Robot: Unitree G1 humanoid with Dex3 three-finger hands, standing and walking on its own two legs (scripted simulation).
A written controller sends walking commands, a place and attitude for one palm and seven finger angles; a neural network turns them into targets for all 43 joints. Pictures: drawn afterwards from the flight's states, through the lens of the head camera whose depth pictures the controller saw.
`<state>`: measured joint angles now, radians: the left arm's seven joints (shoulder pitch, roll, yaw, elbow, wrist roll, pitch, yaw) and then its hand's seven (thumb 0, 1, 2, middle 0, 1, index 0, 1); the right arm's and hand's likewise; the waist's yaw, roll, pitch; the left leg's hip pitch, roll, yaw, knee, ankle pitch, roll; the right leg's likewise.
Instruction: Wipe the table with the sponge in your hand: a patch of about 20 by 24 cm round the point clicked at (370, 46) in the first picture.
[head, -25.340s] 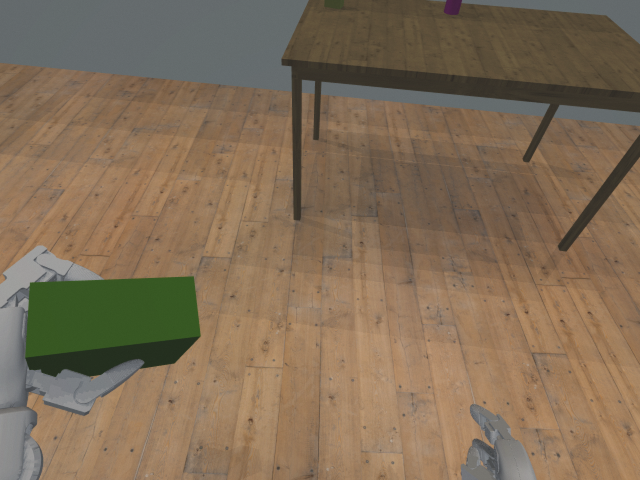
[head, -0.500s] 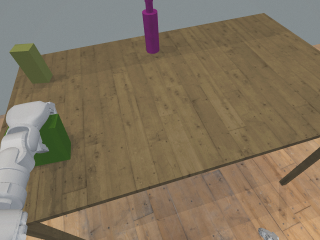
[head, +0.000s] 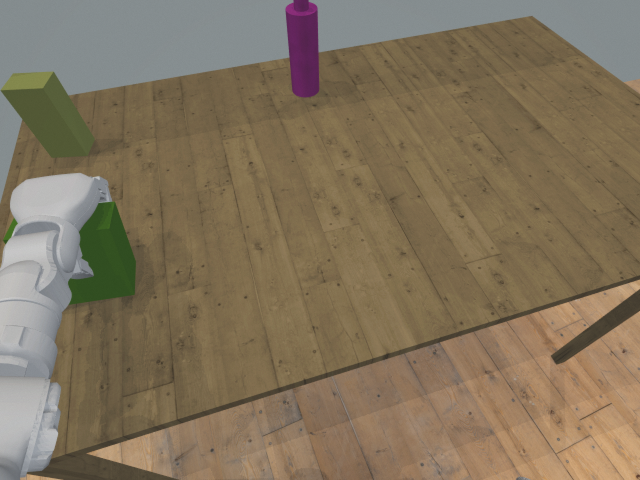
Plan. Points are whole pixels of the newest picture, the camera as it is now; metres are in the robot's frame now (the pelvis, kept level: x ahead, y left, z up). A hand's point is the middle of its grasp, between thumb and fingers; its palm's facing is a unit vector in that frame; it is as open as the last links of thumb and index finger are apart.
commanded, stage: slide across to the middle lane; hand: left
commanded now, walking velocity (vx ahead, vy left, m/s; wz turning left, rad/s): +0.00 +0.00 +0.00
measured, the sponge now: (85, 266) +0.37 +0.36 +0.01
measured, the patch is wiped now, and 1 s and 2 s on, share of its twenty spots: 0.60 0.70 0.75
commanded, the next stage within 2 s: wipe back along the middle lane in 0.54 s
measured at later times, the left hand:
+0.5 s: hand (130, 213) +0.42 +0.29 +0.08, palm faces -0.07 +0.00 -1.00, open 10.1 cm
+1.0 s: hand (138, 234) +0.39 +0.27 +0.07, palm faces -0.01 -0.04 -1.00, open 10.2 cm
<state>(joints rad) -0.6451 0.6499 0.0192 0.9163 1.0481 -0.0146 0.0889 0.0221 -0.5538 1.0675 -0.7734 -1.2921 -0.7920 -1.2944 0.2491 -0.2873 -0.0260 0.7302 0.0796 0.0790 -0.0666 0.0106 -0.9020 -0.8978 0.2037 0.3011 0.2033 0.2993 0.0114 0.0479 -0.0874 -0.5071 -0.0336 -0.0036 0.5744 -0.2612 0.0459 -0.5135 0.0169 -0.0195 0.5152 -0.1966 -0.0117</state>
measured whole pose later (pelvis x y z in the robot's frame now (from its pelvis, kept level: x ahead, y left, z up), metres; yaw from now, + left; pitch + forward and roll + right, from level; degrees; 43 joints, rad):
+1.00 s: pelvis +0.03 -0.01 +0.01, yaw +0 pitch +6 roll +0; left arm -0.38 0.41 -0.11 0.47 0.99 0.32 0.13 0.00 -0.49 1.06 -0.67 -1.39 -0.69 -1.39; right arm 0.11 -0.28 0.00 0.69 0.08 0.12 -0.04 0.01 -0.90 -0.90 0.20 0.30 0.20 0.30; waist 0.05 0.06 -0.08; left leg -0.31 -0.03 0.00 0.48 -0.28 0.04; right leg -0.34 0.02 -0.01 0.46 -0.23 -0.02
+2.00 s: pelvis +0.03 -0.01 +0.01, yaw -2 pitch +3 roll +0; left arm 0.03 0.37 -0.17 -0.01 0.98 0.45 0.14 0.01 -0.47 1.05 -0.64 -1.41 -0.68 -1.40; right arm 0.06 -0.27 0.02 0.66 0.07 0.12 0.00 0.01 -0.90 -0.90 0.20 0.30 0.22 0.31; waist 0.08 0.09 -0.07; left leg -0.23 -0.03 0.03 0.47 -0.29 0.04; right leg -0.28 0.03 0.03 0.48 -0.25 -0.02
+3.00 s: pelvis +0.01 -0.01 +0.01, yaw -1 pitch -1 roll +0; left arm -0.04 0.29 -0.37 -0.01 1.03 0.53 0.11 -0.01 -0.51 1.05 -0.67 -1.38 -0.74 -1.32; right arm 0.02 -0.27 0.00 0.70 0.08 0.12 0.01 0.01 -0.90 -0.90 0.20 0.30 0.15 0.28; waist 0.11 0.10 -0.04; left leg -0.19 -0.03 0.01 0.46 -0.25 0.03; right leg -0.24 0.02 0.01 0.48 -0.22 -0.03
